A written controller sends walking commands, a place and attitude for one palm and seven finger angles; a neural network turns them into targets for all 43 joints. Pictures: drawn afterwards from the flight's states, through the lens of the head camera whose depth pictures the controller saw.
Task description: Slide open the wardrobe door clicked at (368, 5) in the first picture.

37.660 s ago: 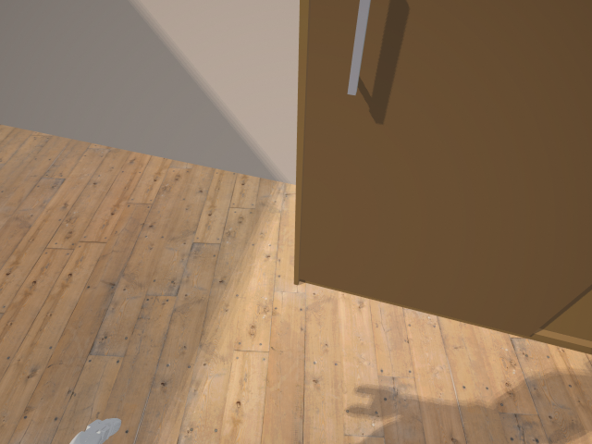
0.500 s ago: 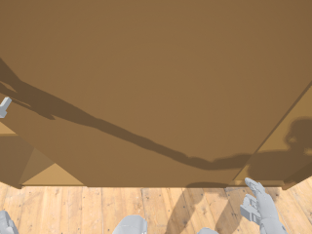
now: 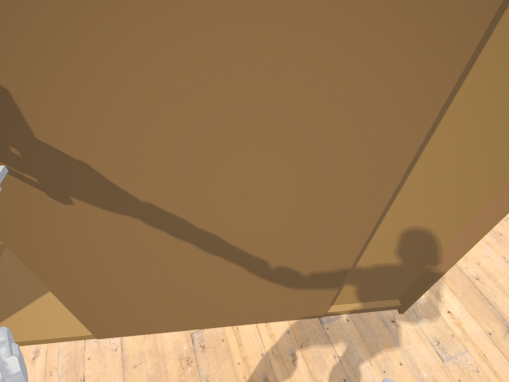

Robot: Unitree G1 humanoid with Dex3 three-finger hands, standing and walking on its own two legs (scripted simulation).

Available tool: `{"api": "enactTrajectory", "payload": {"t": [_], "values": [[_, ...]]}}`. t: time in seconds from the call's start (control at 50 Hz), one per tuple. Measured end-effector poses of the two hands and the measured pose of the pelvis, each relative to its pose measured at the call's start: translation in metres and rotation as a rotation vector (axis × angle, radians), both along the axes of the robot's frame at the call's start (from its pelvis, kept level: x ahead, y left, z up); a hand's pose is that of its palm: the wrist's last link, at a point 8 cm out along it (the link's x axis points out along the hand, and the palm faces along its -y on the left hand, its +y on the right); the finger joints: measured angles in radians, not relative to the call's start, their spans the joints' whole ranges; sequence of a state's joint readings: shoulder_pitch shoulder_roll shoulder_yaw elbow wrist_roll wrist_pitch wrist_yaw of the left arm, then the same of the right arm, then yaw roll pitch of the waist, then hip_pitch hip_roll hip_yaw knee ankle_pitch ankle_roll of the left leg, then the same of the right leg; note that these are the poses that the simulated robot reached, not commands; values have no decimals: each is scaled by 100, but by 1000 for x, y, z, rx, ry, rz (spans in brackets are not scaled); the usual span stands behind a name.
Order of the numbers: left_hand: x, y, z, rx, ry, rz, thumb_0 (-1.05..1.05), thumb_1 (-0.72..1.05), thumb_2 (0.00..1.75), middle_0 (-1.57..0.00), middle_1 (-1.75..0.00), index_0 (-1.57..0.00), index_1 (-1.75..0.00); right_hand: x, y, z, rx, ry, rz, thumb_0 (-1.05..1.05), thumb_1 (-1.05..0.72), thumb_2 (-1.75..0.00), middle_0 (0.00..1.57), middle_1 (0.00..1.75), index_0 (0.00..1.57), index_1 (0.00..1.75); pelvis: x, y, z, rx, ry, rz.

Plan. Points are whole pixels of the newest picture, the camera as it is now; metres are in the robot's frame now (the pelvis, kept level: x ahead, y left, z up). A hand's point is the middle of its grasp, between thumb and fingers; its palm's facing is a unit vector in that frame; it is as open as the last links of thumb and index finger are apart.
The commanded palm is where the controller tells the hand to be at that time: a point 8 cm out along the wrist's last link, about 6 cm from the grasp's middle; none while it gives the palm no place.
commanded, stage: stop walking and hold the door there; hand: left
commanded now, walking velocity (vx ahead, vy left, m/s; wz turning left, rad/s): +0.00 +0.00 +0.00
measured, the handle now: out of the picture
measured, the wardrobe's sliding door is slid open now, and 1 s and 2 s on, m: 0.47 0.47 0.47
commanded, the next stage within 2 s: none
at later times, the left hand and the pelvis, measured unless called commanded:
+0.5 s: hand out of the picture +0.35 +0.40 +0.21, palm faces +0.67 -0.71 -0.19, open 5.8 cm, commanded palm +0.30 +0.42 +0.17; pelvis -0.03 +0.00 -0.01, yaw -1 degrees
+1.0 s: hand out of the picture +0.35 +0.41 +0.19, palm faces +0.55 -0.81 -0.21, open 5.4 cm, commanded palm +0.31 +0.43 +0.17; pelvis -0.05 +0.08 -0.01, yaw +1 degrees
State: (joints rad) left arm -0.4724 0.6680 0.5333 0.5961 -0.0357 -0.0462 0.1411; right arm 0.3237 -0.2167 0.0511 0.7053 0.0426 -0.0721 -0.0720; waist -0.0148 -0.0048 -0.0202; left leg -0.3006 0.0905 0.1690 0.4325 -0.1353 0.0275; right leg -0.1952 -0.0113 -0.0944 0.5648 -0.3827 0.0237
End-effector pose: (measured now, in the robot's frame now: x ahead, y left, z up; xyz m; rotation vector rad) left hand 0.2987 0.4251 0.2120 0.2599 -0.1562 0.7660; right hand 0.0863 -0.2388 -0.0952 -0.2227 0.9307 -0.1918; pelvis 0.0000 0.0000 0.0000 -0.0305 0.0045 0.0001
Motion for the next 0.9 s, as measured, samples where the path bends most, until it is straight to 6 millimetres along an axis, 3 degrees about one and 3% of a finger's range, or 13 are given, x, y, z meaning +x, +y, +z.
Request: {"api": "enactTrajectory", "payload": {"t": [0.14, 0.28, 0.4, 0.56, 0.66, 0.78, 0.9], "values": [[-2, -2, 2, 0, 42, 27, -9, 74, 76, -46, -140, -26, -138, -13, -24, -12, -13, -3, -24, 1, -90, -90, 21, 30, 20, 30, -17, -6, -8, 11, 7, -25], [-2, -1, 2, -34, 28, -4, -8, 74, 77, -46, -140, -27, -137, -27, -54, -4, -97, 3, -85, 1, -91, -90, 21, 30, 20, 30, -23, -3, -11, 9, -12, -23], [-2, 1, 1, -22, 33, -25, -8, 73, 78, -46, -140, -27, -137, -39, -59, -1, -125, 9, -108, 1, -91, -90, 21, 30, 20, 30, -26, 2, -11, 10, -11, -22], [-2, 2, 1, -4, 45, -30, -10, 72, 80, -46, -140, -29, -137, -47, -40, -14, -76, 56, -92, 1, -91, -90, 21, 30, 20, 30, -26, 6, -10, 13, -9, -15], [0, 7, -2, 14, 62, -62, -13, 70, 81, -46, -140, -34, -138, -43, -26, -25, -51, 91, -83, 1, -91, -90, 21, 30, 20, 30, -21, 20, -13, 15, -27, -5], [7, 21, -12, 44, 28, -138, -17, 64, 82, -51, -146, -41, -141, -20, 0, -26, -72, 72, -50, 1, -91, -90, 21, 30, 20, 30, -16, 51, -20, 44, -43, 25], [5, 17, -18, 77, 30, -188, -14, 71, 83, -50, -147, -39, -141, 8, 49, -22, -13, -22, 8, 1, -91, -90, 20, 30, 20, 30, -37, 74, -17, 23, -43, 15]]}}
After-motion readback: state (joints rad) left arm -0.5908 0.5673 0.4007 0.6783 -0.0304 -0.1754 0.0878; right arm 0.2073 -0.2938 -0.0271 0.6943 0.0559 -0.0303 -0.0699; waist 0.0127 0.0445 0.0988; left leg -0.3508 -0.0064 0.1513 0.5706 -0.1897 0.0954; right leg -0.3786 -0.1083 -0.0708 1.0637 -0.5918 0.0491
